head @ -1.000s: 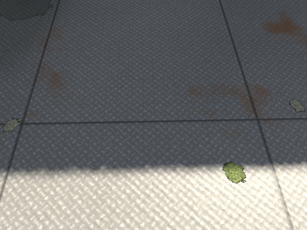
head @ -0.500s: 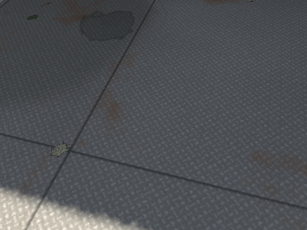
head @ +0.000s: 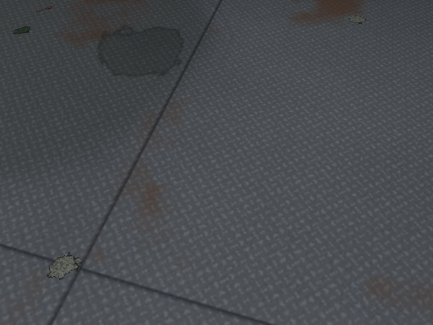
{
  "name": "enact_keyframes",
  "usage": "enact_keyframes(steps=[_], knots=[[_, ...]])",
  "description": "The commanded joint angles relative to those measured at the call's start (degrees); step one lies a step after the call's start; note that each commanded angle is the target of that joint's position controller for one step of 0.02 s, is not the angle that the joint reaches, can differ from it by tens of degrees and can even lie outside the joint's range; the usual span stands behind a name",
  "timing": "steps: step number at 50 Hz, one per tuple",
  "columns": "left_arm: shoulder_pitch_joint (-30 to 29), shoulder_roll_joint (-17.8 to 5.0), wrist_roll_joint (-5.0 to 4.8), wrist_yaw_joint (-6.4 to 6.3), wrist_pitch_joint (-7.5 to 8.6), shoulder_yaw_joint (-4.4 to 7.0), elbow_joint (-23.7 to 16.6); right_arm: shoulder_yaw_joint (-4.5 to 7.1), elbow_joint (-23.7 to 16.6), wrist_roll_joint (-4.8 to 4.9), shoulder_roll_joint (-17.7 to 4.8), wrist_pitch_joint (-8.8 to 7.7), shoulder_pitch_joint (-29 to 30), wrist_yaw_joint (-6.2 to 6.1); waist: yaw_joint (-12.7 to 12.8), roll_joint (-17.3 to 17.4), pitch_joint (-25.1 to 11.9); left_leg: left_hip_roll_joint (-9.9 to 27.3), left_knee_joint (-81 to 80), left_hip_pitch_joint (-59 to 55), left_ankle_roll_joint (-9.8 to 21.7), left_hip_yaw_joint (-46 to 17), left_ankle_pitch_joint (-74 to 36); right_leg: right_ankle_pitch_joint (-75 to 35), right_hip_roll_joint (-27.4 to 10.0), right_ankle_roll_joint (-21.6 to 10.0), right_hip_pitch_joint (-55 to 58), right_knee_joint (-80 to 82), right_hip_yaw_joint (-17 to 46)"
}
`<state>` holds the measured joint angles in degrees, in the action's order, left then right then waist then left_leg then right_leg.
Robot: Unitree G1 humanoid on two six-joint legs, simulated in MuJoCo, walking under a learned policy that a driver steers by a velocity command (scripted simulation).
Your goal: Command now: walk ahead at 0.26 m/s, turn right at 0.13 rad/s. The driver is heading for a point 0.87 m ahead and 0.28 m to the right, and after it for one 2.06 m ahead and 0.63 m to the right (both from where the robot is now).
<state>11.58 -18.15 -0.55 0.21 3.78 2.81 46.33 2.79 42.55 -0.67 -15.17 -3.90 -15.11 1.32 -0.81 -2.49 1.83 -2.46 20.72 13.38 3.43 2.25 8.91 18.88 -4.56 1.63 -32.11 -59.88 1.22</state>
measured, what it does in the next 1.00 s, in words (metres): walks ahead, turning right: right foot, then left foot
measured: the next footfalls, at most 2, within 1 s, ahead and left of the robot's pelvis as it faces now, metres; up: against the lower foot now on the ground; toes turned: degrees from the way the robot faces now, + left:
right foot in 0.26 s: +0.22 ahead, -0.14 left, +0.00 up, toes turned -7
left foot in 0.68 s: +0.24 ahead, +0.09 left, +0.00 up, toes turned -27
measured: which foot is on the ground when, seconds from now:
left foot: down 0.00-0.26, up 0.28-0.66, down 0.68-1.00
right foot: up 0.00-0.24, down 0.26-0.68, up 0.70-1.00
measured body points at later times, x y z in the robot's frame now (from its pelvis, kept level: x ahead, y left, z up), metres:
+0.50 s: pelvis +0.12 -0.03 -0.01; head +0.17 -0.06 +0.44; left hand +0.32 +0.21 -0.10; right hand +0.21 -0.34 -0.12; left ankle +0.17 +0.12 -0.69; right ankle +0.18 -0.13 -0.75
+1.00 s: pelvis +0.17 -0.02 +0.00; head +0.19 -0.01 +0.45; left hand +0.45 +0.14 -0.09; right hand +0.08 -0.29 -0.10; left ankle +0.21 +0.11 -0.74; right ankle +0.12 -0.16 -0.70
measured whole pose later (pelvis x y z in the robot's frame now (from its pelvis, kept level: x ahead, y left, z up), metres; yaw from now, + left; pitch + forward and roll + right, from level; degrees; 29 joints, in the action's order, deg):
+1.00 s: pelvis +0.17 -0.02 +0.00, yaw -30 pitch +2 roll -1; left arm 12.0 -17.4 -0.8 0.2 -0.5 4.5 38.1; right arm 3.3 45.0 0.3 -15.3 -2.2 -17.7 -1.5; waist -3.5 -0.8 -1.6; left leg 3.0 19.2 8.1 0.1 2.5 13.0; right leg 16.9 -1.5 2.6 -27.0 -46.7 1.8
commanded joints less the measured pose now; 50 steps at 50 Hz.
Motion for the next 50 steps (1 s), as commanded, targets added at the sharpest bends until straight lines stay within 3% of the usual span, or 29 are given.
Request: enact_keyframes(steps=[1, 4, 7, 10, 12, 13, 14, 15, 16, 17, 18, 19, 22, 26, 30, 33, 34, 35, 36, 37, 38, 39, 40, 44, 48, 50], knots=[[4.73, -0.81, 0.37, -0.25, -1.13, -0.02, -1.34, 1.99, -3.02, -0.33, -7.72, -1.43, 5.02, -0.86, 3.19, 7.17, -4.46, 14.51, -7.35, -1.22, 9.77, -4.61, -37.02, -7.59, -1.14, 1.22, 2.71, 8.06, 1.37], [-0.46, -1.09, 0.23, 0.45, -1.12, -0.13, -2.82, 2.25, -1.42, -0.61, -8.97, -0.83, 3.91, -1.76, 0.84, 7.49, -4.65, 13.70, -7.79, -2.19, 8.21, -0.33, -34.59, -18.37, 0.43, 0.41, 5.64, 17.76, 0.32], [-3.88, -2.87, 0.23, 1.28, -1.41, 0.61, -5.15, 2.69, 0.19, 0.19, -10.13, 0.42, 3.02, -2.49, -0.18, 7.06, -4.41, 15.86, -5.63, -6.90, 7.74, -0.11, -31.67, -17.52, 0.81, -0.60, 4.29, 21.66, 0.31], [-4.48, -3.92, 0.56, 2.22, -1.87, 1.44, -6.97, 3.16, 0.86, 1.34, -10.68, 1.92, 3.96, -3.28, 0.26, 7.28, -3.84, 17.69, 0.22, -9.77, 6.47, -0.47, -29.75, -10.99, 1.36, -2.52, 3.78, 24.23, -0.81], [-0.13, -5.02, 0.66, 2.40, -1.89, 2.50, -6.43, 3.21, 0.79, 1.98, -10.16, 2.88, 4.47, -3.94, 2.47, 5.47, -5.51, 14.95, 10.21, -8.76, 3.50, 1.75, -30.58, -14.57, 4.17, -4.96, 11.08, 31.13, -3.00], [3.69, -9.29, 0.75, 1.70, -1.84, 4.07, -6.16, 2.99, 0.84, 0.96, -9.29, 2.87, 1.35, -4.07, 3.06, -1.03, -8.90, 10.13, 21.22, -4.47, -0.39, 4.41, -22.99, -35.03, 1.29, -7.73, 20.06, 34.00, 3.16], [5.63, -14.82, 1.34, 0.62, -2.22, 5.13, -7.26, 1.89, -1.03, -1.45, -6.46, 2.36, -0.59, -3.74, 1.63, -13.39, -11.75, 1.00, 40.10, 13.38, -5.59, 6.26, 10.99, -60.28, -11.52, -17.20, 33.75, 32.86, 21.97], [6.98, -12.27, 1.62, 0.53, -2.31, 4.24, -7.91, 1.20, -1.38, -1.15, -5.75, 2.18, -0.57, -2.98, 2.95, -12.84, -20.79, -3.03, 51.47, 20.55, -6.48, -4.37, 31.35, -54.75, -17.40, -25.26, 39.97, 35.69, 33.45], [4.23, -9.84, 1.09, 0.76, -2.27, 3.70, -9.00, 1.83, -1.31, 0.56, -8.17, 2.42, 1.17, -2.47, 3.39, -6.32, -18.97, 0.04, 54.50, 22.65, -5.99, -8.38, 28.97, -45.67, -14.96, -23.42, 37.04, 36.90, 29.49], [0.91, -8.12, 0.40, 0.57, -2.31, 3.38, -9.69, 1.95, -1.46, 1.19, -8.15, 2.87, 3.55, -2.67, 2.50, -2.65, -14.37, 1.76, 52.93, 24.21, -5.70, -8.02, 24.79, -37.65, -11.82, -20.04, 32.43, 37.55, 24.41], [-1.13, -7.23, -0.14, 0.28, -2.70, 3.15, -10.03, 2.17, -1.28, 0.62, -8.14, 3.40, 4.93, -3.30, 1.80, 0.53, -11.00, 3.11, 48.81, 24.16, -5.92, -7.79, 21.44, -30.77, -9.66, -17.49, 27.49, 38.99, 21.95], [-2.61, -6.83, -0.23, -0.20, -3.13, 2.99, -10.38, 2.51, -1.61, 0.16, -8.69, 3.95, 5.70, -3.87, 0.84, -0.39, -9.59, 3.78, 44.54, 21.56, -6.14, -7.77, 18.71, -25.75, -7.69, -16.00, 23.13, 40.23, 20.33], [-3.12, -7.91, 0.78, -1.16, -4.21, 3.59, -11.33, 2.07, -1.46, 0.50, -6.46, 4.30, 4.64, -4.03, -0.04, -4.75, -9.45, 1.52, 35.43, 16.05, -7.38, -6.42, 15.34, -21.93, -4.57, -15.05, 18.54, 41.62, 18.94], [-3.17, -9.00, 0.32, -2.22, -4.85, 4.27, -12.09, 1.83, -1.52, 0.60, -5.92, 4.12, 6.02, -3.87, 0.98, -5.39, -10.21, 0.69, 26.43, 11.84, -8.07, -7.36, 11.02, -11.97, -3.46, -14.02, 16.49, 42.08, 21.01], [-3.22, -8.75, 0.30, -2.20, -5.70, 4.37, -12.58, 2.14, -1.87, 1.00, -6.63, 3.27, 6.57, -3.03, 1.69, -7.22, -8.73, 0.09, 18.88, 8.78, -7.11, -7.79, 10.75, -5.74, -3.07, -13.07, 16.30, 42.10, 25.70], [-4.16, -8.24, -0.57, -2.43, -6.51, 4.25, -12.98, 2.67, -0.63, 1.19, -6.93, 2.31, 2.61, -2.23, -0.66, -6.94, -8.00, 0.19, 4.50, 0.52, -4.72, -6.23, 4.10, -5.70, -0.73, -10.49, 14.41, 39.08, 26.54], [-2.75, -6.71, -0.69, -2.51, -6.61, 3.79, -12.95, 3.45, -0.36, 0.60, -9.47, 2.28, 0.96, -2.36, -0.64, -3.66, -8.17, 5.90, 0.02, -5.06, -2.57, -9.93, 2.56, -0.44, 2.12, -7.79, 10.15, 34.89, 23.99], [-0.73, -3.88, -0.52, -2.26, -6.40, 3.18, -13.92, 4.59, -0.96, -0.86, -15.00, 2.85, 1.92, -2.75, 2.16, 11.39, -7.22, 18.70, -3.18, -8.85, 3.95, -23.46, -0.56, 10.91, 10.44, -4.11, 0.36, 22.24, 13.48], [-1.74, -7.03, -0.22, -2.08, -5.56, 4.24, -14.54, 4.57, -1.77, -2.76, -14.50, 2.89, 3.84, -2.54, 1.27, 18.86, -5.23, 25.57, -6.36, -3.28, 10.95, -32.74, -4.98, 16.02, 12.41, -1.55, -4.06, 8.36, 7.95], [-0.51, -10.23, -0.01, -1.91, -5.40, 5.32, -13.29, 3.67, -3.45, -2.39, -11.43, 2.61, 6.87, -2.88, 2.13, 13.41, -5.14, 24.12, -6.52, -2.61, 10.51, -29.18, 0.89, 11.25, 9.07, -0.73, -3.89, 0.29, 8.87], [0.39, -9.93, -0.17, -1.81, -5.80, 5.50, -12.07, 3.14, -3.81, -1.11, -9.20, 2.55, 8.89, -3.28, 2.79, 11.07, -4.24, 20.12, -6.75, -2.75, 7.31, -23.97, 8.89, 6.38, 8.18, -0.25, -4.98, -2.04, 7.56], [1.35, -8.40, 0.18, -1.90, -6.31, 5.17, -11.25, 2.82, -3.95, 0.20, -8.34, 2.48, 9.16, -3.70, 2.44, 11.56, -3.53, 17.61, -7.14, -4.82, 5.27, -21.11, 13.80, 2.92, 7.64, 0.66, -7.26, -4.75, 6.41], [1.31, -7.15, 0.30, -1.63, -6.42, 4.77, -11.29, 2.57, -3.62, 0.80, -8.11, 2.42, 8.00, -4.05, 1.48, 11.88, -2.56, 17.29, -7.84, -6.23, 5.03, -19.69, 15.50, 0.98, 6.72, 1.33, -9.61, -7.52, 5.63], [-5.01, -3.46, -0.27, -0.80, -4.67, 3.11, -13.98, 2.69, -1.72, 0.33, -9.10, 1.81, -0.46, -4.20, -3.55, 11.09, -1.03, 16.63, -10.75, -11.42, 6.12, -16.51, 18.13, -2.05, 4.95, 2.48, -12.12, -0.52, 2.46], [-5.90, -1.42, -0.21, 0.04, -2.90, 1.80, -14.14, 3.24, -0.82, 0.96, -11.01, 0.92, -1.09, -3.11, -3.47, 12.04, -0.21, 16.99, -11.99, -8.48, 6.70, -12.53, 13.36, -2.31, 3.31, 1.11, -2.67, 14.32, -0.54], [-6.09, -1.61, -0.32, 0.55, -2.32, 1.56, -13.94, 3.58, -0.32, 1.54, -12.08, 0.71, -1.33, -2.36, -3.39, 12.52, 0.74, 16.75, -11.86, -4.28, 6.94, -10.53, 11.86, -1.00, 3.52, -0.09, 4.34, 20.24, -2.98]])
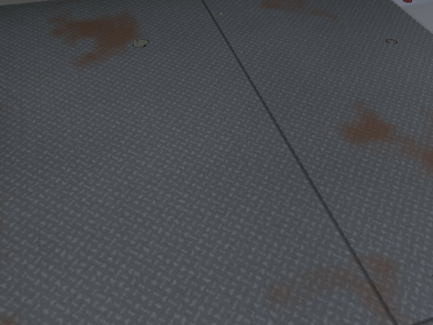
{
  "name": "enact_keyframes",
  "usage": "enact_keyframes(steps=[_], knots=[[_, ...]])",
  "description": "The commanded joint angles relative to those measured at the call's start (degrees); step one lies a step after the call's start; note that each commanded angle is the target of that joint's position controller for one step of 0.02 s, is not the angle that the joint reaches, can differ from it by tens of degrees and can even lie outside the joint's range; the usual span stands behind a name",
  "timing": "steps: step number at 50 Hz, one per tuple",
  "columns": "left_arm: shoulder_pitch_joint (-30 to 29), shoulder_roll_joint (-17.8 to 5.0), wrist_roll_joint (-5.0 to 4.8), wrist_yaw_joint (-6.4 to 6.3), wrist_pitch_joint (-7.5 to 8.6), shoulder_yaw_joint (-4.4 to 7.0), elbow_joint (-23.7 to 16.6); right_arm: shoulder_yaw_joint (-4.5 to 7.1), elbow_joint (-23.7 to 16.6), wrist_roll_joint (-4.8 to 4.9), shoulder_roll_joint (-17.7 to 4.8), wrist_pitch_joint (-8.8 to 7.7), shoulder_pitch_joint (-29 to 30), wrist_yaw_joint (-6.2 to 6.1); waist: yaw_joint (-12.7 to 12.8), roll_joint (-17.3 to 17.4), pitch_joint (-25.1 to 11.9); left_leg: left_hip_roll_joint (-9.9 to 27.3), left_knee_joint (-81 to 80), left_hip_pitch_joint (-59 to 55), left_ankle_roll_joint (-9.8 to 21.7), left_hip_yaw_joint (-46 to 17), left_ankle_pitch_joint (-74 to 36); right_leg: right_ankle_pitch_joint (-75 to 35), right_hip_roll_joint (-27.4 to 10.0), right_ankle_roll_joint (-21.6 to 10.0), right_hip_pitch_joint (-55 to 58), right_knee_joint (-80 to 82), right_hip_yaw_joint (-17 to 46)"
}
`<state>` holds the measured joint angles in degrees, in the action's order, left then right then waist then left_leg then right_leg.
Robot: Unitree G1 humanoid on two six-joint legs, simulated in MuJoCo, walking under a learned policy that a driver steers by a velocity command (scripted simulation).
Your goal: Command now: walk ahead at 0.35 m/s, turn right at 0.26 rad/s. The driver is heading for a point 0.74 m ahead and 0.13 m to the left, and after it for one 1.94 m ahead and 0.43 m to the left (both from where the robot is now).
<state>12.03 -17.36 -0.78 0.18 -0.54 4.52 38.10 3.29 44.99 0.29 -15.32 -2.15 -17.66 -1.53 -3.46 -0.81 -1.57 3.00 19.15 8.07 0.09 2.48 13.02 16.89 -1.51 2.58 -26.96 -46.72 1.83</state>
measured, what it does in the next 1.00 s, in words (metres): walks ahead, turning left: right foot, then left foot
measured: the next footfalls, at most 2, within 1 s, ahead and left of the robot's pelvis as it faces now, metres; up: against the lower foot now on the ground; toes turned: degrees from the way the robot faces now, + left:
right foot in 0.12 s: +0.08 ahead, -0.15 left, +0.00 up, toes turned -2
left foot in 0.60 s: +0.43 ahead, +0.08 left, +0.00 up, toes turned +7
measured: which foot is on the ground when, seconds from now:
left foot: down 0.00-0.12, up 0.14-0.58, down 0.60-1.00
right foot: up 0.00-0.10, down 0.12-0.62, up 0.64-1.00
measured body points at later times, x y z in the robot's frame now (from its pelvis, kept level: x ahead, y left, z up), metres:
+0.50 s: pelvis +0.19 -0.04 -0.02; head +0.22 -0.04 +0.43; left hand +0.19 +0.24 -0.13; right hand +0.40 -0.27 -0.11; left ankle +0.39 +0.10 -0.71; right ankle +0.04 -0.15 -0.75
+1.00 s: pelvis +0.49 +0.00 -0.01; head +0.51 +0.02 +0.44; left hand +0.62 +0.30 -0.09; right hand +0.63 -0.26 -0.12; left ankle +0.39 +0.08 -0.75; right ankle +0.71 -0.10 -0.72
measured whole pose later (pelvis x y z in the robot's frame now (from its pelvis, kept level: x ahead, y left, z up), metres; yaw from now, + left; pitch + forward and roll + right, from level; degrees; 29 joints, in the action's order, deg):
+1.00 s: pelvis +0.49 +0.00 -0.01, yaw +19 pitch +2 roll +1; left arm 4.3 -16.6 -0.1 0.4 5.9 1.8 36.9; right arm 3.6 42.0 1.5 -17.0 -2.2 -18.8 -0.4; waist -4.8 -2.0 1.6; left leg -7.1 23.8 7.6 4.1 -10.3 17.4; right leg -1.8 -2.5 4.0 -33.9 -31.4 6.4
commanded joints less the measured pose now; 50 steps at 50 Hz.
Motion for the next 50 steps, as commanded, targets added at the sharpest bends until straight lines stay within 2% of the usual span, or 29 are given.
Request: enact_keyframes(steps=[1, 3, 4, 5, 6, 7, 8, 9, 10, 12, 16, 21, 24, 26, 28, 29, 30, 31, 32, 33, 34, 35, 36, 38, 40, 43, 45, 47, 50], knots=[[-6.46, -2.79, -0.24, 0.80, 2.22, -0.14, -5.64, 3.21, -2.31, 0.88, -12.35, -1.07, 0.52, 0.90, -0.77, 10.86, 4.48, 11.61, -9.77, 1.90, 10.66, -10.67, 7.72, 1.50, 0.65, -1.68, 1.53, 9.52, -4.11], [-4.07, -3.16, -0.66, 1.10, 2.61, -0.06, -4.81, 3.23, -1.65, 1.71, -12.71, -0.81, 0.79, 1.66, 1.32, 9.78, 4.53, 12.10, -7.61, 4.44, 10.60, -10.52, 8.33, -2.01, 1.26, -3.55, 8.53, 17.00, -5.03], [-1.08, -3.31, -0.67, 1.09, 2.68, 0.14, -3.44, 2.95, -1.32, 1.92, -12.07, -0.67, 1.03, 1.93, 3.18, 8.60, 3.89, 11.57, -5.21, 7.19, 9.95, -9.75, 7.72, -4.42, 2.20, -4.49, 14.79, 20.71, -5.76], [3.77, -4.48, -0.90, 0.70, 2.54, 0.80, -1.63, 2.18, -0.85, 1.56, -10.01, -0.77, 0.77, 2.17, 5.54, 7.01, 1.87, 10.13, -0.80, 10.98, 8.44, -8.11, 6.02, -4.19, 2.72, -5.51, 23.19, 22.08, -5.27], [10.66, -6.67, -0.89, 0.11, 2.46, 1.69, -0.22, 0.82, -1.07, 0.59, -6.28, -1.18, 1.91, 2.56, 9.08, 2.40, -2.23, 6.21, 11.55, 16.74, 5.13, -3.24, 4.47, -2.95, -2.78, -7.27, 33.80, 23.79, 2.29], [15.35, -14.16, 0.08, -0.58, 2.10, 3.00, -0.40, -0.70, -4.53, -1.09, -1.63, -2.47, 2.63, 3.01, 9.03, -14.85, -6.82, -0.64, 33.62, 32.77, 0.33, 3.12, 15.93, -1.47, -17.54, -13.87, 45.10, 26.89, 24.55], [16.59, -13.68, 0.40, -0.06, 2.87, 3.02, -0.05, 0.64, -5.52, 0.70, -6.56, -3.58, 5.02, 2.58, 10.93, -12.79, -5.51, -1.38, 45.11, 41.34, -0.02, -2.78, 20.55, 9.78, -21.75, -20.69, 41.00, 32.51, 36.05], [13.72, -9.85, 0.36, 0.34, 3.74, 1.71, -0.26, 1.62, -5.69, 2.00, -9.80, -4.01, 6.62, 2.63, 9.64, -9.30, 0.11, 1.81, 48.84, 44.78, 1.24, -4.76, 16.04, 14.84, -19.64, -19.73, 37.58, 33.96, 32.12], [10.92, -7.23, 0.52, 0.56, 4.31, 0.83, -0.46, 1.62, -5.11, 2.10, -9.51, -4.11, 6.83, 2.76, 8.21, -8.60, 3.06, 3.38, 48.23, 44.67, 1.96, -4.83, 10.21, 13.36, -16.65, -18.10, 34.03, 35.00, 26.70], [6.49, -5.03, 0.67, 0.72, 4.55, -0.06, -0.94, 1.66, -4.23, 0.45, -8.57, -3.90, 6.47, 2.94, 5.51, -6.53, 5.76, 5.05, 43.57, 40.94, 1.35, -5.23, 2.70, 1.35, -12.99, -16.00, 27.85, 37.26, 18.84], [5.99, -5.51, 1.02, -0.02, 5.18, 0.29, 0.01, 0.59, -3.82, 0.57, -5.11, -2.83, 7.27, 3.51, 4.36, -3.94, 4.80, 4.23, 34.79, 37.22, -0.92, -3.86, -8.01, -16.70, -10.32, -14.66, 25.05, 39.28, 7.00], [9.13, -7.37, 0.76, -0.58, 5.82, 0.83, 3.00, -0.77, -6.90, 1.16, -3.08, -2.59, 15.89, 4.46, 7.19, -3.26, 7.37, 1.20, 18.70, 30.22, 0.29, -2.49, -19.55, -17.70, -10.33, -12.63, 22.07, 41.73, -1.63], [10.35, -7.77, 0.15, -0.68, 5.54, 1.11, 4.79, -0.74, -8.93, 1.24, -3.72, -2.60, 19.12, 5.40, 7.41, -2.24, 8.36, 0.26, 14.27, 30.59, 2.52, -2.94, -18.74, -20.70, -12.58, -11.64, 27.60, 40.39, -3.85], [9.95, -8.47, 0.14, -0.97, 4.84, 1.36, 5.19, -0.43, -9.83, 0.98, -4.49, -2.65, 19.21, 6.01, 6.38, -2.60, 7.03, -1.53, 13.05, 28.87, 4.31, -1.16, -14.27, -33.40, -13.30, -10.42, 31.83, 35.97, -5.69], [9.67, -10.26, 0.49, -1.64, 3.82, 1.81, 4.97, 0.87, -9.56, 0.78, -7.01, -2.22, 14.54, 5.97, 3.44, -5.12, 1.55, -5.47, 14.41, 21.04, 6.46, 2.34, -7.86, -56.05, -12.88, -8.75, 35.10, 25.49, -7.55], [8.97, -10.61, 0.59, -2.07, 3.11, 1.77, 4.62, 2.22, -7.93, 0.84, -9.29, -1.94, 7.04, 5.62, -0.78, -5.05, -3.06, -7.96, 13.26, 10.98, 8.04, 3.84, -7.45, -62.41, -11.42, -7.35, 33.14, 14.42, -9.45], [9.55, -10.29, 0.85, -2.63, 3.09, 1.38, 3.87, 3.75, -6.30, 1.05, -12.53, -1.52, -1.48, 4.74, -4.89, -2.73, -7.80, -5.92, 12.84, -5.60, 10.41, -1.50, -8.74, -55.00, -9.77, -5.32, 21.86, -0.01, -9.89], [16.45, -2.78, 2.22, -1.62, 4.42, -1.23, 1.14, 5.21, -6.29, 0.83, -19.21, -1.49, -6.30, 4.17, -1.10, 12.18, -16.56, 10.93, 12.06, -30.57, 21.80, -32.01, -1.26, -11.79, -0.34, -1.00, -4.50, -25.47, -8.43], [14.04, -4.13, 1.52, -0.64, 6.74, -1.62, 1.72, 4.10, -6.49, 1.34, -15.40, -1.59, -7.50, 4.02, -2.89, 10.69, -24.70, 15.98, 0.97, -35.50, 25.05, -52.13, 7.02, 15.50, 5.31, -1.25, -12.56, -33.85, 3.40], [7.00, -7.91, -1.14, 0.14, 8.03, -0.47, -0.44, 3.31, -6.38, 0.79, -12.88, -1.64, -5.33, 3.76, -4.02, 7.82, -15.82, 14.13, -1.39, -29.75, 20.99, -43.97, 8.38, 11.81, 1.60, -2.36, -18.11, -35.08, 5.85], [3.48, -7.65, -1.38, 0.12, 8.81, -0.88, -1.80, 2.98, -6.93, 0.82, -11.83, -1.74, -1.69, 3.54, -2.30, 3.38, -8.70, 11.91, -2.25, -20.11, 18.77, -36.86, 5.58, 7.00, -1.05, -3.25, -18.05, -30.64, 4.84], [2.08, -7.24, -0.07, -0.30, 8.99, -0.79, -1.85, 2.49, -7.70, 0.65, -10.42, -1.69, 2.14, 3.37, 0.24, -0.15, -3.67, 9.62, -3.25, -10.54, 17.44, -31.40, 0.15, 4.19, -3.04, -3.08, -15.66, -25.10, 4.00], [2.79, -7.59, 0.83, -0.63, 8.49, -0.32, -1.78, 2.00, -8.64, -0.07, -9.15, -1.76, 4.68, 3.18, 2.63, 0.95, -1.42, 7.60, -4.77, -3.47, 16.90, -27.55, -4.89, 2.11, -4.55, -2.71, -11.37, -21.65, 4.02], [5.05, -6.57, 1.53, -0.75, 7.04, -0.34, -1.55, 1.99, -9.48, -0.23, -8.66, -1.81, 6.88, 2.83, 4.99, 3.62, -0.30, 5.65, -7.11, 4.02, 17.58, -24.49, -9.62, 0.61, -5.15, -1.13, -7.30, -18.32, 3.20], [4.25, -5.33, 2.02, -1.05, 6.12, -0.69, -1.96, 2.20, -8.93, 0.06, -9.41, -2.10, 6.32, 2.32, 5.24, 3.57, 0.88, 4.32, -7.84, 9.10, 17.65, -20.60, -13.26, -2.56, -4.88, 0.70, -6.36, -13.29, 1.85], [-3.06, -3.33, 2.08, -1.11, 6.25, -1.50, -3.85, 2.59, -7.86, 0.56, -10.57, -1.85, 4.16, 1.47, 2.61, 3.76, 2.40, 1.12, -7.13, 11.87, 14.97, -16.85, -11.36, -15.00, -3.21, 1.95, -4.96, 0.45, 1.22], [-7.89, -2.48, 1.58, -0.68, 6.72, -1.87, -4.77, 2.75, -7.06, 0.94, -11.02, -1.36, 1.89, 1.12, 0.31, 4.40, 2.18, 0.30, -5.86, 11.88, 13.35, -16.86, -8.10, -21.34, -0.89, 2.22, -1.64, 9.00, 0.76], [-10.90, -3.37, 0.68, -0.15, 7.16, -1.60, -5.50, 2.91, -6.13, 1.26, -11.40, -0.90, -0.52, 0.91, -0.92, 4.91, 1.89, 1.49, -4.23, 9.41, 12.92, -19.64, -5.26, -22.59, 0.46, 2.21, -0.13, 13.19, 1.56], [-11.17, -5.68, 0.20, 0.57, 7.77, -0.59, -5.80, 2.81, -5.67, 1.35, -10.66, -0.28, -1.83, 0.70, -0.14, 6.24, 1.29, 3.66, 1.30, 2.92, 11.68, -25.53, -3.07, -17.38, 0.95, 0.65, 0.97, 17.79, 3.70]])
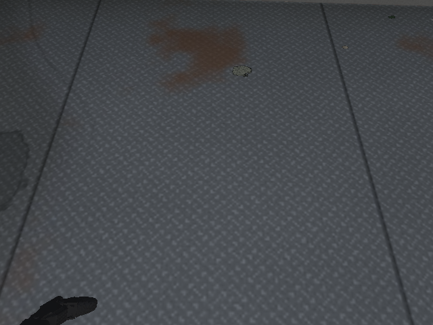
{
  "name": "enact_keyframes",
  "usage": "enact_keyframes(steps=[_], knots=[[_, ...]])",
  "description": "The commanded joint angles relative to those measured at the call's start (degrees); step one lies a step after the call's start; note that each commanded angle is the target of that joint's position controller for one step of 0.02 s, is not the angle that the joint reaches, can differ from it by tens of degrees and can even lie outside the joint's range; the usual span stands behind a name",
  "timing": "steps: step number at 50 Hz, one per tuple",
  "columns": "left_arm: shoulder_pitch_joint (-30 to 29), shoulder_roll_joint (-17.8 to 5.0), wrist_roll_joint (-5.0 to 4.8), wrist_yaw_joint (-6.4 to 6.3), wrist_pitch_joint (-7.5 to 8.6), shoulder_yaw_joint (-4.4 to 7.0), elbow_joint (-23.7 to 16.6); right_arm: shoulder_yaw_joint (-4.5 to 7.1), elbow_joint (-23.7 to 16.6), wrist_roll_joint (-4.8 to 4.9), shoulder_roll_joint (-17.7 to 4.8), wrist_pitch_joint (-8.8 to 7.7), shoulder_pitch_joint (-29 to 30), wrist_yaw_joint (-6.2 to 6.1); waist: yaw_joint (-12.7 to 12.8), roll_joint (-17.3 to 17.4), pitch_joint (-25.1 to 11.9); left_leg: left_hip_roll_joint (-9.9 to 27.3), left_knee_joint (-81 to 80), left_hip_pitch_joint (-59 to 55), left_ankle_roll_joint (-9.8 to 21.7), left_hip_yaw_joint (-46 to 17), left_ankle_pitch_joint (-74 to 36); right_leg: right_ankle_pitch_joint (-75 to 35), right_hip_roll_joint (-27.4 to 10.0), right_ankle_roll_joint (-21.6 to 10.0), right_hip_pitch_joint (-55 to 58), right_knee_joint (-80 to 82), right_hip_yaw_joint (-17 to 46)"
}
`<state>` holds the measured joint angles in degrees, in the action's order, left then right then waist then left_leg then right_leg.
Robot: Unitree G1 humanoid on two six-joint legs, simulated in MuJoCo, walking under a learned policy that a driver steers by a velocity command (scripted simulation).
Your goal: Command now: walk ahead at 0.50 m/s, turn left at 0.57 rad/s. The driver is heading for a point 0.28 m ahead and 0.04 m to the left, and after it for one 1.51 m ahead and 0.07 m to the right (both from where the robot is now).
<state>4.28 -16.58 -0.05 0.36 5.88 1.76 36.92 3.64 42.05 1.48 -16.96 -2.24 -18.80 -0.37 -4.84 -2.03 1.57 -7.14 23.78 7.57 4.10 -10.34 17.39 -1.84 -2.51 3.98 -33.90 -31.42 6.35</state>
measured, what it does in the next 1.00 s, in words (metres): walks ahead: right foot, then left foot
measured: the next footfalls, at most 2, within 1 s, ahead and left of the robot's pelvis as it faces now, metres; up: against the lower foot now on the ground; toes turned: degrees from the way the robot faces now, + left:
right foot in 0.08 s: +0.22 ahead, -0.14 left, +0.00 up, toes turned +7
left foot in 0.54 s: +0.28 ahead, +0.13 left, +0.00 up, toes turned +19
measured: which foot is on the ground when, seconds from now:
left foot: down 0.00-0.08, up 0.10-0.52, down 0.54-0.94, up 0.96-1.00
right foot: up 0.00-0.06, down 0.08-0.54, up 0.56-0.92, down 0.94-1.00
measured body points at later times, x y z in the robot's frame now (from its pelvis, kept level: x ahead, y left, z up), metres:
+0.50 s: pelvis +0.19 -0.02 +0.00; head +0.23 +0.00 +0.44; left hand +0.20 +0.29 -0.12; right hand +0.46 -0.21 -0.08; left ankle +0.24 +0.12 -0.72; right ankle +0.18 -0.15 -0.74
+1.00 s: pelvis +0.23 -0.03 -0.01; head +0.26 -0.05 +0.43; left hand +0.28 +0.27 -0.11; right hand +0.44 -0.28 -0.12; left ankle +0.23 +0.11 -0.72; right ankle +0.23 -0.12 -0.74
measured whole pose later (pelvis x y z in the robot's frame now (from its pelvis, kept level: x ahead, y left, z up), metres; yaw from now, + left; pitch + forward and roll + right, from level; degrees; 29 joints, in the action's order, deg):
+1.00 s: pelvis +0.23 -0.03 -0.01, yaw +7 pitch +0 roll +2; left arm 13.2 -17.0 0.8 0.0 -2.4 3.8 45.1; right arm 4.9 43.5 -0.1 -16.9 2.6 -3.4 -2.7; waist 1.8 1.7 3.0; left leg 3.4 44.9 22.6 -1.8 5.0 25.7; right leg 20.9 -0.8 -2.7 -16.8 -37.1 -2.2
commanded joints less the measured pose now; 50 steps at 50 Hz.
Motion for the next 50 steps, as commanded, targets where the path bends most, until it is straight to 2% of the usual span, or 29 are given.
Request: enact_keyframes(steps=[1, 3, 4, 5, 6, 7, 8, 9, 11, 14, 19, 23, 25, 26, 27, 28, 29, 30, 31, 32, 34, 37, 40, 44, 46, 47, 48, 49, 50], knots=[[-2.10, -7.13, -0.65, 0.49, 1.58, 2.59, -4.38, 2.54, -2.84, -0.01, -9.02, -0.03, -0.37, -0.48, 2.24, 8.46, -2.06, 14.29, -1.35, 2.32, 7.08, -14.27, -8.14, 4.31, 2.02, -1.73, 9.71, 3.05, -0.87], [6.19, -9.06, -0.21, 0.06, 2.09, 3.92, -2.60, 1.72, -3.38, -0.35, -6.28, 0.08, 0.14, -0.27, 6.87, 8.39, -5.92, 11.06, 7.46, 4.25, 4.28, -12.87, -10.32, 6.15, 0.50, -5.19, 22.89, 6.19, -1.29], [13.32, -12.35, 1.10, -0.54, 2.19, 4.79, -2.46, 0.43, -4.51, -1.21, -2.57, -0.11, -0.34, -0.07, 9.70, 1.64, -13.13, 6.82, 23.82, 10.14, 1.56, -7.60, -4.25, 5.46, -9.55, -9.01, 36.19, 5.38, 7.74], [16.69, -16.68, 2.23, -0.38, 1.22, 5.81, -0.71, -0.36, -6.44, 0.26, -0.37, -0.53, -7.72, -0.21, 6.07, -17.45, -19.05, -0.88, 42.06, 29.51, -2.65, 0.45, 18.47, 7.58, -22.47, -18.96, 51.64, 9.48, 33.15], [15.58, -11.28, 0.93, -0.03, 0.82, 4.81, -1.64, 0.81, -5.14, 0.50, -6.81, -0.33, -7.72, -0.60, 7.00, -12.04, -16.77, 3.91, 49.99, 35.34, -4.18, -1.03, 17.70, 9.56, -23.26, -18.92, 50.10, 10.50, 36.80], [13.07, -7.73, 0.87, -0.31, 0.35, 3.76, -2.55, 1.88, -5.74, 0.09, -9.95, 0.31, -1.92, -0.76, 8.49, -6.17, -11.11, 5.38, 52.55, 35.93, -5.33, -0.38, 13.32, 1.06, -20.72, -16.82, 44.44, 9.60, 25.92], [10.20, -6.35, 1.25, -0.33, -0.18, 3.14, -2.92, 2.19, -6.47, -0.52, -9.88, 1.03, 1.24, -1.01, 7.76, -2.01, -8.21, 6.93, 52.16, 33.95, -6.33, 1.56, 10.60, -9.89, -18.02, -15.50, 38.40, 9.04, 16.98], [8.06, -5.37, 1.09, -0.34, -0.65, 2.82, -2.42, 2.53, -7.22, -0.94, -9.50, 1.58, 2.86, -1.05, 6.64, -1.73, -5.61, 8.22, 50.00, 32.88, -6.98, 2.34, 9.27, -17.82, -15.53, -14.88, 33.59, 9.03, 11.01], [6.41, -5.18, 1.15, -0.46, -0.84, 2.73, -1.22, 2.19, -7.33, -0.13, -6.21, 2.91, 1.66, -0.74, 4.68, -5.15, -3.62, 9.54, 45.09, 28.52, -7.48, 5.13, 7.19, -19.49, -12.07, -14.00, 27.07, 11.95, 3.23], [5.27, -7.70, 1.01, -1.06, -1.39, 3.73, 0.35, 1.49, -8.96, -0.28, -3.54, 4.01, 4.04, -0.63, 4.53, -5.82, -4.01, 10.08, 37.44, 28.51, -8.55, 7.05, 3.22, -22.34, -13.35, -16.34, 26.82, 14.71, -0.96], [2.93, -9.28, -0.15, -1.87, -3.06, 4.29, 1.92, 1.38, -10.36, -0.66, -3.42, 4.03, 8.63, 1.08, 5.48, -4.32, -5.61, 10.66, 23.13, 21.63, -7.01, 9.58, -9.02, -17.40, -13.05, -15.21, 27.13, 15.25, -8.97], [4.51, -11.02, -1.57, -1.20, -3.63, 4.91, 3.73, 1.94, -12.78, -0.81, -4.36, 4.40, 12.83, 2.23, 6.68, -4.05, -4.36, 9.49, 14.75, 18.11, -4.35, 11.11, -5.99, -14.77, -14.26, -14.09, 28.96, 11.36, -9.57], [4.05, -11.02, -2.51, -0.84, -3.83, 4.67, 4.67, 2.17, -12.61, -1.05, -4.12, 4.08, 10.99, 2.13, 4.59, -2.91, -4.99, 7.32, 5.65, 12.26, -2.05, 11.91, -8.31, -15.61, -13.30, -12.66, 28.94, 5.75, -9.37], [5.70, -9.35, -2.38, -0.57, -3.70, 4.00, 5.75, 2.75, -11.57, -1.40, -5.67, 3.69, 7.96, 1.58, 3.28, -0.34, -6.86, 6.27, -0.76, 3.81, -0.28, 11.41, -17.20, -14.07, -10.46, -10.30, 26.28, -0.01, -11.06], [7.65, -6.10, -0.25, -0.23, -3.20, 2.54, 5.54, 3.50, -11.43, -2.30, -10.03, 3.44, 4.21, 0.52, 2.84, 7.31, -12.28, 15.61, 0.20, -9.42, 2.79, 1.53, -42.63, -0.22, -6.67, -6.15, 18.38, -9.41, -13.84], [11.72, -1.27, 1.92, 0.65, -3.06, 0.04, 5.06, 1.86, -12.57, -4.09, -9.50, 3.13, 6.53, -0.26, 5.47, 17.34, -18.25, 30.83, 2.80, -18.87, 14.80, -13.76, -58.29, 39.27, -1.56, -1.21, 6.86, -21.57, -10.78], [9.55, -5.12, 0.30, 0.94, -3.98, 1.17, 6.67, 0.21, -10.93, -3.70, -3.08, 2.72, 5.56, 0.05, 2.70, 11.02, -20.86, 30.36, 1.47, -13.34, 16.76, -11.71, -51.51, 43.50, -3.01, 0.21, 8.46, -24.89, -3.86], [6.85, -7.16, -1.15, 0.95, -4.64, 1.76, 5.91, -0.09, -9.86, -3.20, -2.94, 2.12, 7.70, 0.52, 3.15, 9.87, -15.55, 26.65, 0.82, -10.73, 14.29, -6.92, -47.01, 42.90, -3.35, 0.46, 6.80, -25.54, -3.11], [6.20, -6.78, -1.28, 0.36, -5.16, 1.83, 6.46, 0.21, -8.88, -3.01, -3.92, 1.80, 10.20, 0.66, 3.96, 8.69, -12.70, 24.25, -0.13, -8.49, 11.43, -3.88, -41.82, 41.11, -3.64, 0.54, 5.62, -23.52, -3.01], [6.31, -7.46, -0.72, -0.46, -5.87, 2.11, 7.15, 0.41, -8.61, -2.90, -4.66, 1.66, 12.56, 0.54, 4.45, 8.51, -10.30, 23.54, -1.48, -4.75, 10.01, -2.03, -38.45, 37.74, -3.57, 1.22, 7.03, -22.12, -2.64], [9.56, -7.81, -0.70, -1.26, -7.20, 2.55, 8.47, 1.11, -7.91, -3.21, -6.52, 1.72, 15.82, -0.02, 6.71, 9.53, -8.35, 22.05, -3.15, 2.89, 9.58, 2.67, -36.67, 31.83, -1.80, 2.46, 12.88, -22.44, -4.76], [9.60, -7.06, -1.04, -1.99, -8.28, 2.83, 8.20, 1.71, -6.80, -2.79, -6.84, 2.37, 16.56, -1.11, 5.84, 9.83, -7.07, 22.59, -4.83, 4.43, 10.24, 5.06, -27.22, 29.08, -1.27, 2.23, 12.51, -23.29, -6.69], [7.01, -5.50, -0.88, -2.03, -8.85, 2.69, 6.54, 1.83, -5.19, -2.71, -5.99, 2.86, 16.39, -1.86, 4.71, 9.71, -5.57, 24.08, -5.96, 4.26, 10.46, 5.54, -19.42, 28.20, -2.13, 0.82, 11.45, -21.13, -7.12], [7.70, -5.40, -0.70, -0.91, -8.82, 2.93, 5.58, 2.35, -3.70, -1.96, -6.72, 3.48, 17.28, -2.22, 5.43, 10.11, -6.11, 25.46, -4.08, 2.75, 9.13, 6.75, -19.43, 26.07, -1.65, -1.45, 14.53, -13.99, -9.16], [11.83, -5.27, -0.47, -0.14, -8.73, 3.28, 6.75, 2.59, -3.06, -0.59, -7.03, 3.91, 18.91, -2.40, 8.11, 9.50, -6.42, 24.16, 0.30, 4.34, 5.79, 9.67, -17.96, 18.55, 0.13, -3.97, 20.41, -3.35, -11.41], [13.26, -6.49, 0.12, 0.00, -8.60, 3.75, 7.17, 2.54, -1.88, 0.11, -5.79, 4.10, 17.14, -2.41, 8.32, 6.13, -4.99, 21.38, 5.74, 7.08, 1.79, 12.66, -11.45, 12.86, 0.66, -6.29, 23.11, 3.82, -9.12], [13.33, -12.22, 0.33, -0.80, -8.32, 5.14, 6.17, 2.14, -1.64, -1.28, -3.20, 4.28, 14.39, -2.20, 6.06, -8.54, -3.30, 14.72, 20.63, 17.37, -4.58, 19.27, 1.35, -1.28, -9.80, -10.98, 27.63, 11.35, 7.76], [12.69, -17.21, 1.51, -0.76, -7.56, 5.83, 4.59, 1.87, -5.23, -2.06, -3.00, 3.90, 20.92, -2.58, 7.97, -17.31, -0.77, 5.28, 31.91, 29.52, -7.65, 15.41, 20.99, -10.83, -20.48, -21.98, 26.39, 14.91, 24.66], [12.37, -15.51, 2.97, -0.40, -6.11, 5.40, 3.92, 2.38, -5.49, -2.02, -4.47, 3.74, 23.33, -2.78, 9.33, -10.55, -2.74, 6.16, 40.72, 30.55, -7.04, 8.28, 21.48, -7.16, -19.80, -24.03, 25.83, 15.76, 24.03]])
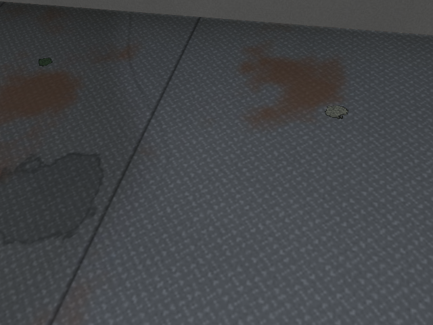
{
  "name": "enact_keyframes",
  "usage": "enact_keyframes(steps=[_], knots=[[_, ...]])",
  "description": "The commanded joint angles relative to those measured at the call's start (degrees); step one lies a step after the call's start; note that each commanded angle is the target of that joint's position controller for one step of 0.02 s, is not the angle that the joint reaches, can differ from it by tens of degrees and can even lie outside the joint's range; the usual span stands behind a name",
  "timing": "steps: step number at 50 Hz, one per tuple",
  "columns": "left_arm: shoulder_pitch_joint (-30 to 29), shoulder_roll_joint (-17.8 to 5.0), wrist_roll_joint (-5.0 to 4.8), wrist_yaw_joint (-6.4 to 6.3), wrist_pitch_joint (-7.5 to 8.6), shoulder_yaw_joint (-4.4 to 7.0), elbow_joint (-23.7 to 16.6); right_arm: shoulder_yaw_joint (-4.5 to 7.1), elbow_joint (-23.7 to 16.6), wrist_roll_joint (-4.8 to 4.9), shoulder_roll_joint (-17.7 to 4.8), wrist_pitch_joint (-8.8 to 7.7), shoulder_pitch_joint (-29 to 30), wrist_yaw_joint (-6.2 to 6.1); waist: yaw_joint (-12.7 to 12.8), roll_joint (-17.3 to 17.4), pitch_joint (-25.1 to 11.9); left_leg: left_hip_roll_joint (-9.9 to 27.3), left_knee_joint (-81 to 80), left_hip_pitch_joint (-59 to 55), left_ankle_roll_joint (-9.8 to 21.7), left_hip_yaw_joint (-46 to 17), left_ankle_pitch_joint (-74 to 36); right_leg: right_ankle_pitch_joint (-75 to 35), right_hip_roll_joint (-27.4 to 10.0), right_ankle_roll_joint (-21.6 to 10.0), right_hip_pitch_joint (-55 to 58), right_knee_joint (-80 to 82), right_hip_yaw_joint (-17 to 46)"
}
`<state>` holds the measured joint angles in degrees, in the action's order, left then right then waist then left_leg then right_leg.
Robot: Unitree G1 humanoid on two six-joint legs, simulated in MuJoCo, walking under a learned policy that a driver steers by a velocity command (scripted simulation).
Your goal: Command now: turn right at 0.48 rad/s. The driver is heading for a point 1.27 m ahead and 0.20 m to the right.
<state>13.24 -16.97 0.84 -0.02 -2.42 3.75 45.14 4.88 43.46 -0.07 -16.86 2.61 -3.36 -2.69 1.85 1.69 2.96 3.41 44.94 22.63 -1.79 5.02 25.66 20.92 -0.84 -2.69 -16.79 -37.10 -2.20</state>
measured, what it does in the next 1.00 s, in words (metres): steps on the spot, turning right: left foot, then right foot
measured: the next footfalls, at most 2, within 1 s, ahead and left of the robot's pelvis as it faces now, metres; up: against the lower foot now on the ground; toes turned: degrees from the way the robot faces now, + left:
left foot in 0.46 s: +0.10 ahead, +0.12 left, +0.00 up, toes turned -22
right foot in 0.82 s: -0.01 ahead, -0.12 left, +0.00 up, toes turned -19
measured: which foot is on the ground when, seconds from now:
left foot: up 0.00-0.44, down 0.46-1.00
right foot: down 0.00-0.46, up 0.48-0.80, down 0.82-1.00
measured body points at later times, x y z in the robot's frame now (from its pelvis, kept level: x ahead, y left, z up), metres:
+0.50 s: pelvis +0.02 +0.02 +0.01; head +0.05 +0.02 +0.46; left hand +0.25 +0.26 -0.09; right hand +0.08 -0.30 -0.09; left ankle +0.06 +0.14 -0.73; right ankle -0.01 -0.09 -0.72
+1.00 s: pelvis +0.01 -0.01 +0.01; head +0.01 -0.02 +0.46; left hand +0.23 +0.18 -0.09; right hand +0.00 -0.30 -0.12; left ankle +0.06 +0.14 -0.73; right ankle -0.05 -0.10 -0.73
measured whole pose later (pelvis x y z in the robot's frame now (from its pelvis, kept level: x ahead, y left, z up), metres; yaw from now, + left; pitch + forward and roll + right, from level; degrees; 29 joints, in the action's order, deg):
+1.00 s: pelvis +0.01 -0.01 +0.01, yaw -22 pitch -1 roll +0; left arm 10.0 -14.0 1.0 -0.4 -0.7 1.4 44.5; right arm 1.6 51.6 -0.7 -16.4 -0.2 -9.3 -1.0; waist -1.4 1.3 2.3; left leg 2.5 25.8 10.0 -3.1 -1.1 14.5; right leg 16.5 1.4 -0.9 -9.9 -27.9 2.7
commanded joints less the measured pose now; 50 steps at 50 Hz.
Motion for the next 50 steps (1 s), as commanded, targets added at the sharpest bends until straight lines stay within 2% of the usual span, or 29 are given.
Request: enact_keyframes(steps=[1, 2, 3, 4, 6, 9, 13, 17, 20, 22, 23, 24, 25, 26, 27, 28, 29, 32, 35, 37, 39, 40, 41, 42, 43, 44, 46, 50], knots=[[1.00, -13.49, 1.55, -0.09, 3.23, 3.02, -4.53, 1.60, -6.07, 0.25, -5.40, -1.11, 6.51, -0.40, 0.70, -11.59, -3.90, -3.14, 21.62, 15.90, -0.26, -9.06, 7.91, -27.06, -18.19, -14.34, 9.20, 20.54, 27.37], [-2.03, -12.19, 0.06, -0.44, 3.49, 2.91, -5.02, 2.06, -4.40, 0.11, -5.85, -1.04, 4.31, -0.66, -0.95, -8.25, -3.75, -2.36, 20.95, 16.26, -0.26, -9.43, 3.00, -24.60, -15.09, -11.03, 10.02, 19.43, 23.56], [-3.68, -10.21, -1.24, -0.89, 3.43, 2.28, -5.43, 2.38, -3.54, -0.33, -6.66, -0.96, 3.34, -0.93, -1.50, -8.04, -4.06, -1.92, 20.03, 16.33, -0.68, -9.77, -0.10, -25.71, -13.93, -9.37, 10.84, 18.95, 21.93], [-3.47, -9.05, -1.53, -1.32, 3.29, 1.79, -5.60, 2.39, -3.14, -0.40, -6.18, -1.10, 2.80, -0.85, -1.80, -8.48, -5.13, -2.44, 20.82, 14.41, -1.29, -9.59, -2.51, -28.99, -12.67, -8.97, 10.74, 18.49, 20.63], [-1.80, -8.69, -1.32, -1.76, 3.00, 1.71, -5.79, 2.22, -2.65, 0.17, -5.18, -1.50, 1.57, -0.63, -1.65, -7.82, -7.28, -3.39, 19.59, 13.37, -2.21, -9.48, -5.38, -32.39, -11.47, -9.29, 13.35, 17.81, 19.38], [-0.11, -9.66, -1.57, -2.27, 2.46, 2.21, -5.86, 1.76, -2.77, 0.47, -4.22, -1.97, 2.73, -0.56, -0.50, -8.20, -7.15, -3.86, 11.17, 13.63, -3.29, -9.91, -6.70, -30.19, -10.78, -9.42, 16.29, 17.41, 20.48], [-1.17, -11.08, -1.48, -2.41, 1.64, 2.84, -6.74, 1.52, -2.61, 0.59, -4.47, -2.56, 3.27, 0.06, 0.20, -10.10, -5.73, -4.50, 1.66, 8.78, -4.06, -10.41, -6.64, -22.77, -9.85, -9.89, 12.66, 17.46, 23.41], [-3.36, -11.57, -1.40, -1.85, 0.97, 3.09, -7.78, 1.56, -2.20, 0.90, -5.39, -3.56, 1.94, 0.91, 0.20, -11.06, -6.06, -5.69, -4.55, 2.64, -3.47, -10.62, -5.08, -24.51, -9.27, -10.30, 9.41, 16.02, 27.44], [-5.49, -11.28, -1.90, -1.73, 0.45, 3.01, -8.62, 1.65, -1.67, 1.06, -6.01, -4.52, -0.47, 1.74, -0.79, -11.43, -7.27, -6.30, -11.98, -1.87, -2.37, -10.53, -6.19, -29.71, -8.42, -9.42, 9.94, 13.42, 30.82], [-7.61, -10.57, -2.64, -2.10, -0.04, 2.70, -9.38, 1.97, -0.26, 0.98, -6.43, -5.05, -4.61, 2.23, -3.50, -10.50, -7.79, -5.61, -24.74, -9.91, -0.81, -9.42, -17.15, -26.12, -5.41, -6.21, 7.44, 10.42, 30.46], [-6.02, -8.65, -2.31, -2.24, -0.06, 2.16, -9.58, 2.61, 0.01, 0.33, -9.10, -4.96, -6.07, 2.06, -2.88, -6.29, -9.11, 0.98, -26.77, -16.89, 1.58, -14.19, -22.54, -15.88, -2.39, -3.29, 2.32, 5.68, 27.66], [-1.08, -4.95, -1.06, -1.96, 0.17, 1.15, -9.01, 2.85, -0.97, -0.55, -12.48, -4.36, -4.26, 1.53, 1.22, 8.65, -9.81, 12.66, -26.22, -21.75, 7.20, -25.72, -37.36, 7.84, 6.17, 0.31, -5.31, -6.58, 17.44], [-1.81, -9.03, -1.42, -2.10, 0.70, 2.48, -9.98, 2.64, -1.12, -2.39, -12.35, -4.29, -4.45, 1.95, 0.08, 13.67, -7.60, 19.25, -27.49, -17.93, 16.72, -35.53, -40.22, 19.24, 8.82, 3.04, -13.26, -17.88, 13.26], [-0.85, -12.76, -1.28, -2.25, 0.83, 3.64, -8.56, 1.79, -2.04, -1.81, -9.64, -4.56, -2.49, 2.06, 0.27, 7.75, -6.34, 18.42, -27.55, -16.20, 18.03, -32.44, -36.36, 15.97, 5.67, 4.51, -13.64, -26.16, 14.08], [-0.98, -12.87, -1.42, -2.27, 0.55, 4.04, -7.51, 1.16, -2.23, -0.93, -7.39, -4.55, -0.28, 1.95, 0.78, 5.70, -5.14, 14.42, -26.86, -15.29, 15.67, -26.89, -32.89, 11.98, 5.18, 5.43, -13.93, -28.83, 13.72], [-0.62, -11.14, -1.42, -2.50, -0.05, 3.78, -6.46, 0.68, -2.43, -0.13, -6.39, -4.46, 0.61, 1.86, 0.68, 5.06, -4.43, 11.39, -26.61, -15.27, 13.88, -22.99, -29.93, 9.45, 5.04, 6.52, -14.12, -30.01, 13.40], [-0.88, -9.73, -1.34, -2.49, -0.35, 3.35, -6.50, 0.38, -2.07, 0.36, -6.22, -4.37, 0.45, 1.69, 0.04, 5.52, -3.72, 10.54, -26.50, -15.41, 13.91, -21.50, -30.94, 7.21, 5.12, 7.40, -14.63, -30.67, 13.39], [-3.66, -6.43, -1.86, -2.22, -0.03, 1.98, -7.58, -0.07, -0.53, -0.12, -6.21, -3.87, -2.41, 1.12, -1.73, 7.22, -4.51, 8.50, -26.42, -17.90, 14.45, -17.17, -33.59, 4.91, 4.20, 8.49, -12.38, -22.00, 10.13], [-5.38, -4.12, -1.27, -1.89, 0.26, 0.55, -8.01, -0.03, 0.15, -0.09, -7.69, -3.31, -2.33, 1.11, -2.91, 8.60, -5.91, 8.55, -25.53, -17.59, 14.32, -15.33, -35.14, 5.57, 1.16, 8.59, -4.55, -7.97, 6.14], [-5.10, -5.07, -1.56, -1.70, 0.41, 0.63, -7.49, 0.22, 0.90, 0.21, -9.27, -2.82, -3.74, 1.38, -3.73, 9.20, -6.01, 9.10, -24.79, -16.86, 14.48, -16.01, -36.65, 3.12, 1.36, 8.24, -0.32, -0.53, 3.67], [-1.42, -5.08, -1.44, -1.47, 0.49, 0.81, -5.45, -0.24, 1.45, 1.06, -8.80, -2.63, -3.17, 1.61, -1.51, 7.89, -5.69, 8.17, -22.71, -14.79, 12.81, -15.19, -36.13, -7.88, 2.08, 6.42, 6.70, 13.60, 2.04], [-1.08, -6.00, -1.08, -1.43, 0.49, 0.95, -5.15, -0.68, 2.43, 1.34, -7.75, -2.96, -5.30, 1.73, -1.32, 6.25, -5.32, 7.14, -22.16, -12.49, 10.22, -14.66, -33.46, -14.31, 1.46, 4.74, 11.25, 19.89, 3.53], [-0.78, -8.83, -0.68, -1.86, 0.39, 1.30, -5.66, -1.37, 2.63, 0.21, -6.31, -3.73, -6.91, 2.10, -2.37, 1.08, -7.47, 5.21, -19.74, -8.28, 6.19, -12.69, -27.67, -25.59, -3.98, 2.72, 18.06, 18.52, 9.82], [-2.78, -11.90, -0.09, -1.98, 0.14, 1.77, -5.66, -2.07, 2.55, -0.96, -3.63, -4.52, -8.86, 2.46, -5.72, -9.97, -8.20, -0.31, -18.89, -7.19, 2.11, -6.99, -15.19, -29.52, -8.80, -1.82, 15.70, 14.89, 14.40], [-4.78, -6.91, 0.16, -1.21, 0.56, 0.52, -6.14, -2.17, 2.90, -1.44, -4.47, -4.51, -6.01, 2.26, -3.85, -8.74, -7.92, -0.29, -20.20, -11.79, -0.22, -6.64, -12.14, -22.63, -9.17, -4.28, 10.18, 15.48, 14.88], [-5.42, -4.80, 0.47, -0.68, 1.09, -0.09, -5.81, -2.00, 3.01, -1.33, -5.30, -4.36, -4.03, 2.21, -3.22, -7.33, -6.34, -0.61, -20.54, -12.63, -1.08, -6.37, -14.93, -16.66, -6.90, -3.19, 8.95, 15.92, 13.55], [-4.54, -5.99, 0.49, -0.41, 1.97, 0.07, -4.68, -1.79, 4.00, -0.76, -5.98, -3.75, -3.84, 1.64, -2.46, -7.74, -3.93, -0.83, -19.67, -12.37, -1.01, -6.10, -17.55, -14.96, -4.74, -1.13, 7.30, 16.35, 12.29], [-3.34, -5.11, 0.06, -0.58, 2.80, -0.48, -2.87, -1.81, 6.25, -0.54, -5.98, -3.32, -5.42, 1.22, -2.70, -6.55, -2.44, -0.31, -20.64, -13.02, -0.99, -6.44, -19.15, -16.96, -3.97, -0.38, 6.22, 16.02, 11.70]])
Velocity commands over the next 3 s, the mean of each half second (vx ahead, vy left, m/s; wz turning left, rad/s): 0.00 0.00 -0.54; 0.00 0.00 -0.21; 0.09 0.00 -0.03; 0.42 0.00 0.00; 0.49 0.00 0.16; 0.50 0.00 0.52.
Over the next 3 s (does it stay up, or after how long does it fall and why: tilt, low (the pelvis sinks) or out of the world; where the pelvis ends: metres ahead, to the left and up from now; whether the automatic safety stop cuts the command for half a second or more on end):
stays up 0.84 -0.22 0.01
